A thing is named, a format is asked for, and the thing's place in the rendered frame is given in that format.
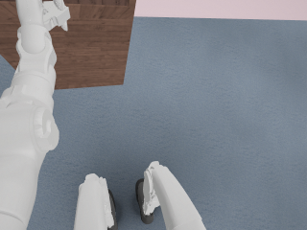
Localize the robot left shin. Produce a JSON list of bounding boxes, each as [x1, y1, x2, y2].
[[79, 173, 114, 227]]

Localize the cabinet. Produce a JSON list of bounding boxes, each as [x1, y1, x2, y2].
[[0, 0, 136, 90]]

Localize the robot right shin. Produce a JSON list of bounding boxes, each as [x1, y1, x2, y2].
[[143, 161, 168, 215]]

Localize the robot left hand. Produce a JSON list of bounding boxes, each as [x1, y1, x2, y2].
[[15, 0, 71, 32]]

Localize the left robot forearm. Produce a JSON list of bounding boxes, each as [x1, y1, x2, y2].
[[0, 24, 57, 114]]

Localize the robot shin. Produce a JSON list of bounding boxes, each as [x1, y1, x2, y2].
[[79, 173, 114, 227], [143, 161, 168, 215]]

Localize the robot left upper arm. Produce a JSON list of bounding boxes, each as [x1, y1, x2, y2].
[[0, 105, 59, 230]]

